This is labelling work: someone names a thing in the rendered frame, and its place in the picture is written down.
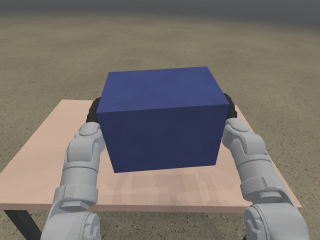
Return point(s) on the left robot hand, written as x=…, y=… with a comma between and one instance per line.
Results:
x=92, y=116

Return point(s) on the robot left forearm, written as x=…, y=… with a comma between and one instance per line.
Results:
x=77, y=190

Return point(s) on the carton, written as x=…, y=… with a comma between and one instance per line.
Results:
x=162, y=118

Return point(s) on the robot right forearm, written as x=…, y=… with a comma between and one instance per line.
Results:
x=259, y=182

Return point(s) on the robot right upper arm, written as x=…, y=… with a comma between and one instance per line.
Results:
x=274, y=221

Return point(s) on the table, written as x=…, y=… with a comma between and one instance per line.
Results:
x=30, y=179

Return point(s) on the right robot hand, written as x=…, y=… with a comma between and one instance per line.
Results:
x=231, y=111

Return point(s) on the robot left upper arm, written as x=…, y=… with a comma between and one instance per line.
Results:
x=73, y=226

